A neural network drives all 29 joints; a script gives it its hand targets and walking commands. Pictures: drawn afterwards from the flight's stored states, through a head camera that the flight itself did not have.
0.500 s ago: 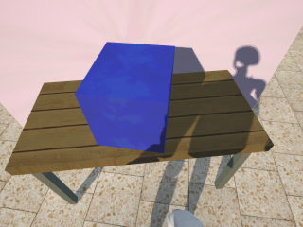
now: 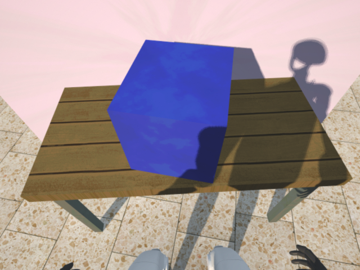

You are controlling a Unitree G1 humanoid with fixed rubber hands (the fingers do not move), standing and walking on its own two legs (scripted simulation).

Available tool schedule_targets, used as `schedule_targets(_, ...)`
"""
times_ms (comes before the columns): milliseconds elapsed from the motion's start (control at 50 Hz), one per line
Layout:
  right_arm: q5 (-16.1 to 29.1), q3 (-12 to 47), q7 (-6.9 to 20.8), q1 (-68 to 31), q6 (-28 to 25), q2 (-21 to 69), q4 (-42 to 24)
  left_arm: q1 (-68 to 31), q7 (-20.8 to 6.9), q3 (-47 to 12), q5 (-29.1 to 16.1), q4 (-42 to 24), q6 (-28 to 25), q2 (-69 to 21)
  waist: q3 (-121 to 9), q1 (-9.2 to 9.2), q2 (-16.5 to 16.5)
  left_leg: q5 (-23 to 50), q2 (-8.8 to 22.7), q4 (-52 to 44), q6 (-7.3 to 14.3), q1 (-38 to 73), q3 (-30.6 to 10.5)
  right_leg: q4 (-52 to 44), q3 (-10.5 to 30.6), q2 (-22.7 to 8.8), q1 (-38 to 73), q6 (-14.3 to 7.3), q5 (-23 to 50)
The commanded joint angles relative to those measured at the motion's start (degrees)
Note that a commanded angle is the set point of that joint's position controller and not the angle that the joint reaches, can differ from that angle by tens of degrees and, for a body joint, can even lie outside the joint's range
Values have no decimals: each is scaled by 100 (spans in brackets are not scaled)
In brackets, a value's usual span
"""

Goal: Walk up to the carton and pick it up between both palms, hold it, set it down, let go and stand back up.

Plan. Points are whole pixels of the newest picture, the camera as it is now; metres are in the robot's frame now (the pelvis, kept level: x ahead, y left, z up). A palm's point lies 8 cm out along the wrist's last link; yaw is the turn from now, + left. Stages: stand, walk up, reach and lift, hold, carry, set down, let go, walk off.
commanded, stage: walk up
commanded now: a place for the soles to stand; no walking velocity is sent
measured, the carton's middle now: (179, 112) +0.54 +0.01 -0.01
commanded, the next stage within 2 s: reach and lift in 1.78 s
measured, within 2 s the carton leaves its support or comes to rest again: neither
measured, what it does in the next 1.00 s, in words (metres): stands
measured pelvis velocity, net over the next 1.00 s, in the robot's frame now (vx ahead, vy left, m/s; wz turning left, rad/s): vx -0.01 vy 0.00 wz -0.01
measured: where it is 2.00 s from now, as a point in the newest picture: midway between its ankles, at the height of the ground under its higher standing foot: outside the picture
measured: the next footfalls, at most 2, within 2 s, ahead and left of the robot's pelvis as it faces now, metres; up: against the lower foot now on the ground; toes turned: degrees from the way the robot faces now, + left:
none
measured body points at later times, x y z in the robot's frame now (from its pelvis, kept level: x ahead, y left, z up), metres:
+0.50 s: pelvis -0.03 +0.00 +0.00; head -0.01 +0.00 +0.45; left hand +0.06 +0.31 -0.12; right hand +0.08 -0.30 -0.11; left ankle +0.05 +0.11 -0.69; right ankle +0.05 -0.13 -0.69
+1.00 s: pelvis -0.01 +0.00 +0.00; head +0.02 +0.00 +0.45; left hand +0.08 +0.31 -0.12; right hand +0.10 -0.30 -0.11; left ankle +0.05 +0.11 -0.69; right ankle +0.05 -0.13 -0.69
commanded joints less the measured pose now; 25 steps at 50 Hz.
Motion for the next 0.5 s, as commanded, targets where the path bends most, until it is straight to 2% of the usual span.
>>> schedule_targets(0,-179,-628,-212,-81,-305,-1668,-38,-119,18,187,-23,-179,-64,1456,-674,-68,236,1217,2162,-2707,1378,912,-3234,653,236,-206,-781,-36,-1074)
schedule_targets(20,-132,-579,-240,66,-338,-1556,-2,-267,-23,264,13,-166,-49,1584,-659,-146,426,1436,1938,-2687,1024,935,-3013,361,271,-236,-653,-36,-1033)
schedule_targets(40,-158,-556,-231,4,-337,-1533,-11,-239,-44,312,-4,-168,-68,1491,-811,-65,600,1682,1859,-2556,1106,1036,-2850,166,232,-256,-500,-28,-966)
schedule_targets(60,-149,-555,-216,-35,-328,-1508,-41,-167,-73,285,-20,-143,-71,1511,-826,-83,703,1351,1705,-2546,1011,959,-2493,10,149,-302,-376,-46,-783)
schedule_targets(80,-187,-566,-205,-142,-307,-1443,-35,-125,-76,265,-5,-141,-119,1416,-906,10,904,1289,1675,-2446,1058,946,-2506,-226,-20,-243,-269,-80,-664)
schedule_targets(100,-189,-523,-189,-333,-292,-1443,-105,-99,-66,272,9,-159,-133,1473,-995,-26,1137,1169,1575,-2322,1019,823,-2306,-473,45,-338,-92,-108,-433)
schedule_targets(120,-171,-501,-169,-322,-282,-1421,-38,51,-77,276,-2,-45,-162,1416,-1003,78,1019,1079,1437,-2259,869,348,-2077,-814,-93,-234,471,-126,-3)
schedule_targets(140,-173,-468,-158,-523,-229,-1357,-152,252,-96,279,-8,13,-161,1472,-1174,153,890,466,1275,-2259,740,28,-1735,-910,-129,-207,965,-147,265)
schedule_targets(160,-110,-438,-163,-787,-208,-1275,-127,164,-83,283,34,70,-200,1478,-1034,160,748,349,1258,-2050,649,-459,-1560,-1346,-111,-305,1332,-215,770)
schedule_targets(180,-87,-387,-145,-696,-189,-1254,-160,33,-89,347,55,9,-218,1704,-1135,176,-23,-110,990,-1827,521,-741,-1560,-1727,313,-376,1609,-295,571)
schedule_targets(200,-89,-378,-112,-723,-150,-1076,-83,-76,-100,303,119,22,-230,1686,-830,140,-245,-593,641,-1572,334,-712,-1121,-2264,1166,-776,1108,-497,-458)
schedule_targets(220,-54,-393,-103,-519,-118,-1091,-58,-159,-92,315,153,-26,-250,1944,-920,22,-556,-666,394,-1275,266,-308,-871,-2634,1758,-1069,742,-667,-1254)
schedule_targets(240,-118,-445,-61,-421,-62,-1208,33,-244,-96,295,165,-29,-258,1962,-702,21,-234,-996,160,-930,250,-138,-576,-2850,2030,-1246,264,-816,-2070)
schedule_targets(260,-60,-458,-42,-125,-29,-1221,105,-186,-97,336,150,-26,-230,2051,-677,-45,-505,-1276,132,-852,257,-131,-612,-2997,2151,-1344,86,-923,-2572)
schedule_targets(280,-107,-526,-36,26,-43,-1292,195,-302,-103,291,171,-97,-218,2108,-617,-138,-391,-1160,107,-696,252,282,-420,-3089,2179,-1392,-267,-956,-2688)
schedule_targets(300,-93,-500,-15,62,-68,-1238,230,-447,-119,267,146,-65,-217,1992,-543,-181,-599,-1002,152,-915,279,269,-437,-2988,2093,-1320,-284,-867,-2510)
schedule_targets(320,-113,-515,-9,227,-104,-1320,270,-481,-138,261,116,-111,-196,1972,-616,-235,-648,-1006,261,-1269,265,469,-640,-2836,1726,-1086,-337,-696,-2234)
schedule_targets(340,-203,-537,-12,160,-116,-1431,283,-534,-135,235,82,-152,-164,1855,-530,-235,-75,-1486,425,-1877,383,563,-1019,-2356,1322,-791,-582,-494,-1942)
schedule_targets(360,-213,-580,-10,191,-149,-1380,244,-352,-141,224,78,-144,-123,1718,-863,-190,342,-2077,791,-2434,568,770,-1759,-1628,809,-534,-578,-292,-1580)
schedule_targets(380,-243,-599,-9,137,-163,-1527,185,-298,-169,246,117,-80,-90,1597,-858,-157,759,-2805,1337,-3105,798,531,-2653,-627,175,-113,-428,-143,-923)
schedule_targets(400,-201,-656,-36,-167,-151,-1622,188,-66,-158,251,84,56,-78,1685,-729,-31,452,-3130,1731,-3451,1041,83,-3173,39,1,-86,-288,-53,-600)
schedule_targets(420,-241,-624,-88,-493,-154,-1619,-37,-21,-171,329,100,77,-83,1735,-660,-16,405,-2942,1841,-3461,1117,-125,-3355,101,85,-154,-72,-84,-688)
schedule_targets(440,-238,-621,-96,-515,-164,-1654,-87,79,-167,244,97,78,-81,1666,-576,22,525,-2788,1683,-3225,1007,-45,-2957,-117,121,-264,-192,-83,-744)
schedule_targets(460,-235,-565,-104,-572,-157,-1620,-147,46,-190,267,143,57,-133,1697,-629,64,501,-2590,1558,-3022,902,-596,-2722,-491,160,-339,591,-142,-298)
schedule_targets(480,-236,-486,-80,-723,-143,-1468,-147,161,-188,309,126,101,-177,1624,-569,217,583,-2163,1265,-2748,661,-843,-2156,-1090,213,-282,997,-181,-218)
